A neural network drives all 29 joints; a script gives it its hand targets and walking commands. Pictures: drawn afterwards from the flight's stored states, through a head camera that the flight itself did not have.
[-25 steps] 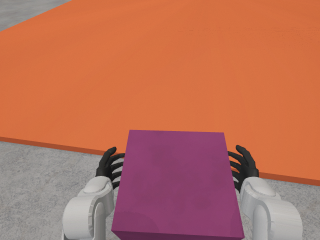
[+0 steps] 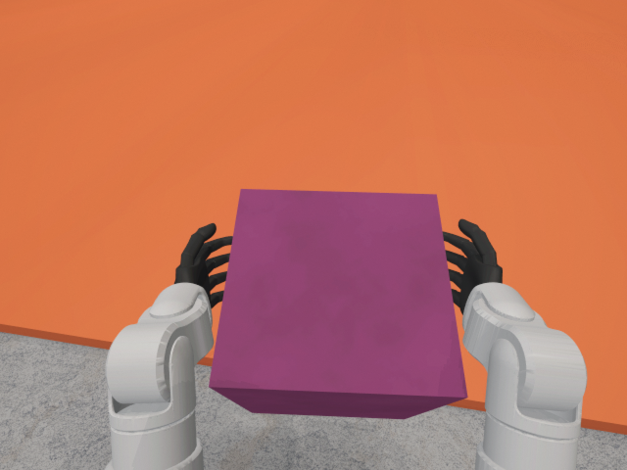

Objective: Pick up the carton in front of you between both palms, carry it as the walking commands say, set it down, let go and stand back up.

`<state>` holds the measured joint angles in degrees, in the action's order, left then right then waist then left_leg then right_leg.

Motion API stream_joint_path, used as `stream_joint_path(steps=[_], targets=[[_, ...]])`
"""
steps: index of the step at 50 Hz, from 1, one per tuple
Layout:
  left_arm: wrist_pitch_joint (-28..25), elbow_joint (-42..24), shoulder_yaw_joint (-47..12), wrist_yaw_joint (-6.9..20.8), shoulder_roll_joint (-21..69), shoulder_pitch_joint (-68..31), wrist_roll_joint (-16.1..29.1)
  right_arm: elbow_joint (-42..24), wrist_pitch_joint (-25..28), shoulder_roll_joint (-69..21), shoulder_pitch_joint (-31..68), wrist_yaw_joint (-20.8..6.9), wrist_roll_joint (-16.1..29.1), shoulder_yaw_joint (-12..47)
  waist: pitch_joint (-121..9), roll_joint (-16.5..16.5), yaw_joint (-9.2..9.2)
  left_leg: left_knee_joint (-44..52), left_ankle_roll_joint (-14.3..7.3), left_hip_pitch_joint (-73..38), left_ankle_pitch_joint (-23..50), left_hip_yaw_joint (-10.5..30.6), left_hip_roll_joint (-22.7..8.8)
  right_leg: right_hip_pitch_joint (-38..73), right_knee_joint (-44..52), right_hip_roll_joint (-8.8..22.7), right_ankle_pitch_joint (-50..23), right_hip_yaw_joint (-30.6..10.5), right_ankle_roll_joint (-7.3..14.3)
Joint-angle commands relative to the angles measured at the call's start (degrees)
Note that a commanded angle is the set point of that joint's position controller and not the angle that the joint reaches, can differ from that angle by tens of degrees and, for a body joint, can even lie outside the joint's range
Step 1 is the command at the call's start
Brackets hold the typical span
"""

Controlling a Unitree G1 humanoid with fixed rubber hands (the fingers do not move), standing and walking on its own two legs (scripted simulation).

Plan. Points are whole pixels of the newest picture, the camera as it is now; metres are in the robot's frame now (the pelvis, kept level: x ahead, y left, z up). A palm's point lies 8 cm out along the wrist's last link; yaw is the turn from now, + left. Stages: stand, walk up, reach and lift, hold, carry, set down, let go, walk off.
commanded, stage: carry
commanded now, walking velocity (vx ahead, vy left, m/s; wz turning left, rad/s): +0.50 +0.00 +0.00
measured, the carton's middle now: (332, 317) +0.30 +0.00 +0.06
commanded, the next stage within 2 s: none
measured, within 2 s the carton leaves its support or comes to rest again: neither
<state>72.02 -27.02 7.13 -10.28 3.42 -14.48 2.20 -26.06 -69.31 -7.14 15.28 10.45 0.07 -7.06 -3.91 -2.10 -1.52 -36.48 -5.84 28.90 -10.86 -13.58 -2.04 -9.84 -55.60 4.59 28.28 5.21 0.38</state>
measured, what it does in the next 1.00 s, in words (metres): climbs: right foot, then left foot 0.07 m higher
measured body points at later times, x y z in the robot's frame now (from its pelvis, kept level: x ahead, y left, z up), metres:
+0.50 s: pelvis +0.32 -0.03 +0.00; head +0.38 -0.03 +0.45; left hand +0.68 +0.15 +0.13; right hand +0.71 -0.16 +0.13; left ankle +0.17 +0.08 -0.60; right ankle +0.38 -0.08 -0.71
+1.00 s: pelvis +0.67 +0.02 +0.06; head +0.73 +0.00 +0.51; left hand +1.05 +0.12 +0.18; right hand +1.01 -0.19 +0.17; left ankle +0.74 +0.08 -0.65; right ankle +0.54 -0.08 -0.51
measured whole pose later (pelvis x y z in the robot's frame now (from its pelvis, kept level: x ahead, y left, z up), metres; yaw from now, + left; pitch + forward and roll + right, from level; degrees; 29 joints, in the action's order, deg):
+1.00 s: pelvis +0.67 +0.02 +0.06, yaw -1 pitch +5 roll +1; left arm 66.8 -13.2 18.0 -9.7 7.4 -32.0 -1.0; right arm -10.4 -65.2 -4.9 33.6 12.1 2.0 -13.9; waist 3.8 1.1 -7.8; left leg -38.3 -6.9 30.7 -12.6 -8.4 3.1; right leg -31.2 -86.1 -3.8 22.7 -1.5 4.1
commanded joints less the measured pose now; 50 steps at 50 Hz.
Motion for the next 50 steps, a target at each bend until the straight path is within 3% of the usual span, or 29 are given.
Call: stream_joint_path(steps=[1, 2, 3, 5, 10, 15, 17, 18, 19, 20, 21, 22, 24, 26, 28, 31, 34, 36, 37, 39, 40, 41, 42, 43, 44, 45, 46, 48, 50], targets=[[-1.4, -4.9, -30.2, 0.4, 32.7, -33.4, 12.0, -4.0, -1.2, -28.5, 27.6, -1.7, 14.5, 31.0, -20.0, 10.9, -2.08, 18.7, -8.3, -39.3, 0.7, 36.1, -19.3, -32.6, -25.1, -1.3, -3.7, -5.7, 3.2], [-1.9, -3.6, -29.3, 0.3, 34.3, -34.6, 11.1, -3.9, -0.6, -30.9, 30.6, -2.1, 15.1, 31.7, -19.2, 5.5, -1.72, 18.1, -6.2, -35.2, 4.8, 31.1, -17.8, -31.5, -21.4, 0.6, -7.5, -6.3, 3.5], [-2.5, -2.0, -28.7, 0.4, 35.7, -35.7, 10.1, -3.4, 0.0, -33.0, 34.0, -2.6, 15.8, 32.4, -19.1, 5.0, -0.97, 18.6, -4.4, -32.1, 5.3, 26.9, -16.5, -29.7, -17.9, 1.5, -9.9, -6.3, 3.5], [-3.6, 0.8, -28.2, 0.4, 36.7, -38.9, 8.2, -1.0, 1.1, -35.0, 38.8, -3.6, 16.8, 33.0, -19.4, 7.5, -0.85, 19.3, -4.0, -29.9, 6.8, 21.7, -14.9, -28.4, -14.0, 0.9, -12.0, -4.2, 3.0], [-5.0, 7.9, -26.0, -0.6, 35.6, -44.0, 5.3, 7.2, 2.3, -33.9, 43.7, -3.3, 15.7, 30.4, -17.0, 8.7, -1.70, 19.2, -5.2, -32.6, 13.0, 14.7, -12.4, -32.5, 2.0, -0.1, -17.1, -0.3, 1.9], [-5.3, 13.5, -23.7, -1.0, 35.2, -50.6, 5.6, 14.2, 2.9, -33.1, 48.4, -1.8, 12.9, 26.0, -14.2, 10.5, -2.23, 15.6, -4.3, -32.7, 20.1, 9.3, -10.1, -27.0, 16.7, -2.9, -23.2, 3.5, 3.3], [-5.2, 15.1, -22.8, -0.8, 35.4, -52.7, 6.1, 16.1, 2.7, -33.4, 50.2, -1.3, 12.3, 24.9, -14.7, 10.9, -0.14, 10.3, -2.8, -32.5, 29.6, 7.8, -10.1, -20.9, 20.7, -4.6, -24.2, 4.7, 4.9], [-5.2, 16.4, -22.3, -0.7, 35.7, -52.6, 6.3, 16.7, 2.5, -33.8, 50.8, -1.1, 12.1, 24.6, -16.8, 9.6, 2.46, 2.8, -1.1, -31.0, 35.3, 4.8, -8.8, -13.0, 23.7, -6.7, -25.4, 7.1, 5.2], [-5.2, 17.5, -21.8, -0.7, 35.7, -52.3, 6.2, 17.4, 2.3, -33.9, 50.3, -0.9, 11.8, 24.3, -20.8, 6.3, 4.79, -8.5, 0.8, -27.0, 34.3, 1.9, -6.3, -0.6, 26.9, -8.7, -25.1, 9.0, 5.0], [-5.2, 18.5, -21.1, -0.6, 36.0, -50.6, 6.0, 17.5, 2.1, -33.2, 51.6, -0.5, 11.4, 23.7, -23.6, 1.0, 7.74, -21.3, 2.5, -15.3, 20.4, 3.1, -4.1, 12.6, 26.4, -2.7, -24.6, 0.2, 5.2], [-5.3, 18.8, -20.4, -0.7, 34.4, -52.7, 6.0, 18.6, 1.6, -34.8, 50.7, -0.3, 10.7, 23.0, -27.7, -13.0, 4.65, -35.0, 4.4, 0.8, -12.2, 6.5, 2.6, 24.8, 28.1, 14.6, -34.4, -29.0, 12.4], [-5.3, 18.3, -21.1, -0.7, 36.1, -52.5, 7.3, 18.1, 1.6, -34.7, 50.2, -0.1, 9.9, 22.6, -29.7, -16.7, 6.20, -46.6, 4.0, 13.2, -18.8, 11.9, 5.9, 30.4, 34.7, 17.0, -24.4, -40.7, 18.5], [-5.8, 14.5, -24.3, 0.9, 42.5, -56.6, 10.2, 15.5, 2.0, -38.8, 53.9, -0.5, 9.9, 22.9, -25.0, -6.4, 6.68, -50.7, 2.4, 20.5, -14.4, 14.7, 1.8, 26.8, 31.6, 13.9, -30.9, -31.6, 16.4], [-7.2, 8.4, -28.5, 2.5, 47.5, -61.2, 13.7, 13.1, 3.4, -41.6, 53.5, -1.1, 9.1, 23.2, -25.0, -1.3, 5.30, -48.6, 2.0, 21.0, -11.8, 14.6, -0.3, 23.8, 29.9, 12.5, -36.1, -24.5, 13.6], [-8.4, 4.4, -30.9, 3.0, 48.4, -61.3, 15.3, 11.1, 4.6, -41.5, 51.4, -1.1, 8.2, 24.1, -25.5, -1.3, 5.11, -46.2, 2.0, 22.4, -10.4, 13.6, -0.7, 23.8, 30.6, 11.8, -34.5, -22.0, 12.3], [-8.8, 2.8, -31.9, 3.1, 45.3, -56.6, 15.5, 8.9, 5.5, -39.1, 47.2, -0.8, 7.4, 25.6, -24.7, -4.0, 6.64, -49.1, 1.6, 32.3, -13.1, 10.3, -0.5, 29.2, 28.9, 11.3, -44.3, -18.9, 13.5], [-8.3, 3.6, -32.0, 3.1, 41.6, -53.8, 15.4, 7.7, 5.2, -35.1, 46.5, -0.7, 7.4, 26.2, -21.9, -3.4, 7.97, -47.8, 1.0, 40.0, -15.1, 7.7, -1.8, 31.1, 30.1, 9.9, -46.4, -16.8, 13.9], [-8.2, 3.4, -32.2, 3.0, 40.5, -54.1, 15.8, 8.2, 4.9, -34.1, 46.2, -0.6, 8.2, 26.1, -18.3, -1.6, 6.38, -32.4, 1.0, 28.9, -10.1, 6.2, -1.8, 20.7, 33.8, 6.6, -46.6, -10.9, 11.8], [-8.0, 4.4, -31.9, 2.9, 40.1, -53.7, 15.7, 9.1, 4.6, -33.8, 45.8, -0.5, 8.2, 26.0, -16.2, -2.8, 6.02, -22.8, 0.7, 20.8, -5.2, 4.2, -0.2, 15.0, 35.9, 4.6, -48.6, -8.1, 11.0], [-7.5, 6.9, -30.5, 2.7, 39.4, -51.1, 14.8, 10.8, 4.0, -33.5, 44.1, -0.5, 7.7, 25.7, -18.3, -7.7, 2.69, -14.5, -1.0, 1.6, -0.9, -2.1, 5.7, 8.6, 31.3, 4.3, -74.7, -1.3, 9.5], [-7.3, 7.5, -29.7, 2.7, 39.1, -49.9, 14.0, 11.6, 3.9, -33.8, 43.3, -0.6, 7.8, 25.8, -21.9, -9.1, -0.15, -10.4, -1.1, -6.7, 1.9, -2.6, 8.1, 9.2, 24.0, 4.3, -83.6, 0.9, 8.0], [-7.1, 7.9, -29.3, 2.7, 38.8, -50.1, 12.9, 11.9, 3.8, -34.2, 42.4, -1.0, 7.9, 26.3, -26.4, -6.6, -5.50, 0.5, -0.4, -19.2, 7.9, -1.9, 9.0, 8.1, 10.6, 2.7, -81.1, 3.8, 5.7], [-6.9, 8.2, -28.8, 2.6, 38.7, -51.8, 11.8, 11.5, 3.7, -34.9, 42.2, -1.3, 8.2, 26.6, -30.3, -0.7, -8.46, 3.8, -1.3, -32.8, 10.4, 6.9, 5.3, -0.7, -4.5, 0.0, -61.3, 1.3, 4.3], [-6.8, 9.0, -27.9, 2.6, 40.0, -48.9, 11.1, 11.4, 3.8, -34.3, 44.3, -1.2, 9.1, 27.3, -37.0, 21.0, -4.91, 10.0, -14.3, -46.8, 28.5, 47.0, -17.5, -21.4, -30.6, -13.1, -7.3, -1.1, 0.8], [-6.4, 10.4, -25.8, 2.0, 37.3, -51.2, 8.9, 13.3, 3.4, -36.8, 44.2, -1.4, 10.6, 28.0, -37.9, 16.7, -5.00, 6.5, -16.7, -49.1, 41.0, 50.2, -15.9, -24.3, -39.9, -11.3, -4.2, -10.6, 2.5], [-6.6, 10.7, -24.3, 1.7, 38.7, -48.0, 8.0, 11.0, 3.7, -37.6, 46.8, -1.9, 12.8, 29.7, -37.5, 13.4, -5.63, 5.8, -17.1, -48.2, 29.4, 48.5, -15.0, -30.8, -43.7, -10.5, -3.7, -11.2, 2.4], [-6.8, 9.0, -23.1, 1.4, 38.7, -49.9, 6.5, 8.3, 3.9, -40.8, 51.1, -2.7, 16.0, 32.3, -33.1, 6.0, -5.05, 6.6, -14.3, -44.1, 21.4, 45.6, -13.6, -33.5, -40.1, -8.1, -4.4, -10.7, 3.1], [-7.1, 10.1, -21.2, 0.9, 39.1, -51.9, 4.2, 5.3, 4.4, -44.6, 59.1, -4.2, 21.1, 35.9, -28.2, 4.3, -3.95, 8.4, -11.3, -38.7, 15.5, 40.3, -11.4, -35.0, -33.2, -6.6, -4.9, -10.3, 4.4], [-7.5, 10.8, -20.2, 0.4, 37.7, -51.4, 2.1, 5.6, 4.6, -45.0, 61.0, -5.1, 23.5, 36.8, -27.0, 2.3, -4.22, 11.1, -10.4, -36.4, 12.9, 37.4, -11.8, -34.0, -25.3, -5.1, -4.1, -9.1, 3.9]])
